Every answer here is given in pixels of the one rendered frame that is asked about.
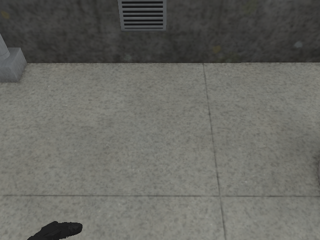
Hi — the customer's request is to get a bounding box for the left robot hand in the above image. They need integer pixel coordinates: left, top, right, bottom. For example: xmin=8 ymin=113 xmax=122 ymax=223
xmin=27 ymin=221 xmax=83 ymax=240

